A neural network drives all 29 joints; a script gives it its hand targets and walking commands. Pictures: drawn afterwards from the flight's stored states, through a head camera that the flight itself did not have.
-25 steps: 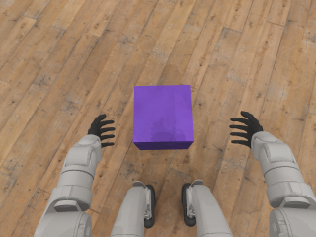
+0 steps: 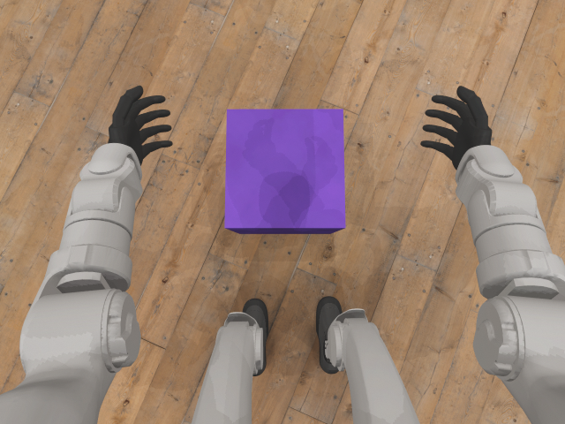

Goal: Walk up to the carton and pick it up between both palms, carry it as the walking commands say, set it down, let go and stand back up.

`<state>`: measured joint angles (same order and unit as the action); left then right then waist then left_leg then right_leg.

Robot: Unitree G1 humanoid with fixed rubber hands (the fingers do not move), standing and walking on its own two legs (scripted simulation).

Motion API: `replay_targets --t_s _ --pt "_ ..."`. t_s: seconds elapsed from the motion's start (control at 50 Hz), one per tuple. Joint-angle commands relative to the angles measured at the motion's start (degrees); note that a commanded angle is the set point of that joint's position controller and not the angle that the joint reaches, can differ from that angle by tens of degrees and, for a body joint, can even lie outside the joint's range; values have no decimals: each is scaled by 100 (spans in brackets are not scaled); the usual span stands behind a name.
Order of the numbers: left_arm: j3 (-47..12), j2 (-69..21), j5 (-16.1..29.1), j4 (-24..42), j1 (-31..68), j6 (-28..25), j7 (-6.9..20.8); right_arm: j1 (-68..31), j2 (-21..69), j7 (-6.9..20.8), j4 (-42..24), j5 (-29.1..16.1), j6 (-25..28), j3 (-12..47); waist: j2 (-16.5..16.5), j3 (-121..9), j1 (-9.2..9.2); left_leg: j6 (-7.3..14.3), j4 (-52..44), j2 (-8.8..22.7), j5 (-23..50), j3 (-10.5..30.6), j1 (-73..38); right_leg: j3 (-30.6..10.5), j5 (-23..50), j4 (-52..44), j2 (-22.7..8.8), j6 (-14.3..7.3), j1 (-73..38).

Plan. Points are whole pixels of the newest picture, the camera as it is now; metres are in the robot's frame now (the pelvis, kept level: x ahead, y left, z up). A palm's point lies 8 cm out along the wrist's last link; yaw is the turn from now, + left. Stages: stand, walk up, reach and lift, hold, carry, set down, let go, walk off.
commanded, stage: reach and lift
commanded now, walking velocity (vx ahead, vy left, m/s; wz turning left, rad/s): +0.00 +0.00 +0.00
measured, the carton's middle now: (285, 179) +0.52 +0.01 -0.54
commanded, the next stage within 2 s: none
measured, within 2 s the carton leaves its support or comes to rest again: neither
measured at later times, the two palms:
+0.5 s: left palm (146, 133) +0.52 +0.22 -0.17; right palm (450, 138) +0.50 -0.24 -0.17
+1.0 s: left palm (184, 165) +0.52 +0.22 -0.35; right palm (396, 164) +0.50 -0.22 -0.34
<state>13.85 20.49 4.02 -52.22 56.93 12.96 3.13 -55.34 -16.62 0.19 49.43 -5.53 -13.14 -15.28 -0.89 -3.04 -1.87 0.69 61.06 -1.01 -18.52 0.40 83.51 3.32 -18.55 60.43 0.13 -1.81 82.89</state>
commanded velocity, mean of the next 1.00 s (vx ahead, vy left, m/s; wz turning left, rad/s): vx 0.00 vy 0.00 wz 0.00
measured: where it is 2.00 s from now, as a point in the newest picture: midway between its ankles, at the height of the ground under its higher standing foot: (293, 349)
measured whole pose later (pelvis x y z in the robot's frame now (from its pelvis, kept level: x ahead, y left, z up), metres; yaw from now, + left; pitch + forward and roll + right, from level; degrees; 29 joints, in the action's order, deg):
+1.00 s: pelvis -0.06 +0.00 -0.20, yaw +0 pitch +32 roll -1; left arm 7.4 31.5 13.2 -46.9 84.2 19.0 -1.4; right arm -82.4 -25.5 -5.9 42.4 -12.5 -19.4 -9.9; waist 0.1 30.2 -1.3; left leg 1.0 109.3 -1.0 -31.2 -0.5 110.3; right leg 2.6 -31.2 109.0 0.4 -2.0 109.9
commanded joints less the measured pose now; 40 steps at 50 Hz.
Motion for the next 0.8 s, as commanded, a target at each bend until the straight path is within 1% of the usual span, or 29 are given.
replay_targets --t_s 0.0,0.02,0.04,0.08,0.12,0.14,0.18,0.22,0.24,0.26,0.3,0.34,0.36,0.38,0.4,0.44,0.46,0.48,0.5,0.54,0.58,0.6,0.62,0.66,0.68,0.7,0.74,0.76,0.78 --pt "185 1161 20 698 2488 -217 -30 -2382 -1263 -28 -976 36 257 -255 -197 -5905 -102 -143 -221 -183 1929 236 -3058 -449 2166 -158 184 305 -3103" --pt "217 1187 39 752 2681 -214 -46 -2595 -1280 -23 -950 47 243 -225 -80 -5962 -60 -137 -255 -180 1878 218 -3072 -419 2107 -158 208 303 -3124" --pt "199 1235 1 586 2777 -179 -47 -2694 -1323 -24 -884 71 226 -252 -159 -5925 -65 -145 -219 -187 1829 183 -3052 -404 2011 -154 195 311 -3048" --pt "264 1310 -19 644 3066 -150 -56 -2901 -1353 -13 -818 77 184 -261 -107 -6020 9 -144 -240 -188 1756 152 -3026 -388 1962 -144 206 306 -3102" --pt "315 1310 -82 423 3109 -128 -43 -2933 -1375 15 -556 180 162 -318 -85 -5991 27 -145 -216 -177 1787 142 -3015 -375 1970 -116 204 293 -3080" --pt "304 1257 -132 418 3012 -148 -33 -2838 -1379 39 -552 206 185 -394 -180 -6025 -11 -147 -208 -154 1992 154 -3119 -354 2122 -93 201 279 -2980" --pt "424 1152 -238 423 2789 -198 7 -2545 -1281 102 -459 377 247 -497 -23 -6169 -17 -150 -137 -139 2434 180 -3160 -349 2526 -67 235 257 -2995" --pt "480 1042 -350 506 2550 -313 41 -2242 -1220 175 -446 506 354 -629 -197 -6371 5 -149 -61 -107 3088 246 -3436 -350 2850 -32 243 248 -2676" --pt "525 1028 -388 677 2425 -366 44 -2114 -1218 201 -680 537 435 -651 -169 -6630 -13 -140 71 -66 3534 289 -3668 -363 3133 -7 244 261 -2506" --pt "529 949 -431 653 2256 -422 53 -1858 -1208 229 -516 570 488 -672 -290 -6549 -34 -153 172 -50 3844 316 -3719 -379 3258 19 242 239 -2201" --pt "567 831 -442 715 2102 -534 54 -1751 -1174 279 -592 600 630 -733 -343 -6357 -78 -121 303 3 4175 429 -3785 -374 3267 46 253 228 -1507" --pt "622 803 -388 795 2290 -641 8 -2009 -1210 281 -707 554 739 -725 -403 -6163 -20 -84 437 31 4306 493 -3563 -427 3193 189 249 216 -972" --pt "613 804 -315 803 2390 -674 -7 -2097 -1217 279 -669 505 759 -693 -366 -6161 -23 -83 526 39 4239 487 -3470 -455 3103 254 251 206 -846" --pt "650 864 -280 648 2540 -676 -19 -2291 -1261 275 -576 545 768 -729 -212 -5902 -120 -76 610 44 3826 508 -3077 -422 2820 383 261 217 -707" --pt "626 892 -242 640 2728 -667 -29 -2560 -1294 270 -625 491 766 -703 -261 -5822 -50 -74 670 9 3416 464 -2807 -419 2516 505 257 225 -651" --pt "610 936 -202 567 2865 -609 -51 -2780 -1338 221 -687 432 735 -643 -109 -5886 -75 -79 911 -46 2840 365 -2327 -407 2263 798 262 252 -751" --pt "593 946 -212 453 2896 -583 -55 -2875 -1345 202 -578 413 702 -600 -124 -5831 -96 -99 1051 -60 2728 346 -2072 -395 2277 1003 270 260 -727" --pt "611 1021 -190 630 2935 -560 -79 -2916 -1366 163 -728 387 670 -559 -51 -6220 -70 -120 1220 -85 2759 315 -2094 -400 2418 1179 296 282 -962" --pt "636 1098 -225 387 2888 -516 -72 -2769 -1375 147 -429 366 600 -512 -33 -6235 -89 -130 1360 -113 2581 285 -1889 -432 2413 1323 288 280 -1049" --pt "618 1165 -238 359 2879 -445 -50 -2863 -1316 112 -527 284 497 -376 -6 -6374 -19 -148 1624 -167 2119 200 -1432 -413 2304 1636 267 307 -1201" --pt "563 1303 -164 644 3092 -391 -70 -3110 -1390 78 -777 206 423 -328 19 -6801 -13 -161 1915 -190 1935 133 -1255 -365 2207 1940 272 330 -1260" --pt "552 1328 -158 475 3110 -375 -75 -3168 -1377 62 -640 152 386 -253 83 -6646 45 -172 2035 -195 1661 83 -962 -341 1995 2048 265 352 -1186" --pt "546 1434 -129 607 3289 -361 -85 -3307 -1400 37 -674 88 333 -227 72 -6727 85 -185 2152 -220 1377 5 -685 -349 1846 2182 274 354 -1272" --pt "480 1590 -66 734 3446 -272 -143 -3464 -1510 -40 -851 -8 223 -178 74 -7091 61 -182 2426 -236 1313 -28 -655 -289 1793 2482 290 368 -1322" --pt "469 1729 -35 832 3638 -239 -164 -3594 -1540 -83 -904 -129 157 -100 56 -7346 137 -187 2602 -249 1184 -86 -679 -284 1657 2617 296 367 -1392" --pt "391 1769 75 959 3803 -194 -182 -3754 -1630 -136 -1011 -193 100 -76 24 -7551 83 -188 2731 -255 1051 -104 -670 -274 1552 2731 303 370 -1454" --pt "260 1945 201 1052 4190 -96 -230 -4079 -1719 -222 -1060 -375 -42 36 -27 -7768 142 -170 2971 -257 705 -203 -707 -253 1083 2933 336 359 -1431" --pt "232 2011 333 1111 4414 -49 -256 -4338 -1770 -281 -1141 -465 -102 101 65 -7906 128 -138 3150 -252 639 -209 -632 -275 1053 3101 321 340 -1565" --pt "106 2153 433 1383 4656 17 -299 -4538 -1867 -349 -1415 -627 -167 199 -59 -8485 117 -128 3272 -258 758 -248 -982 -256 1149 3265 348 341 -1826"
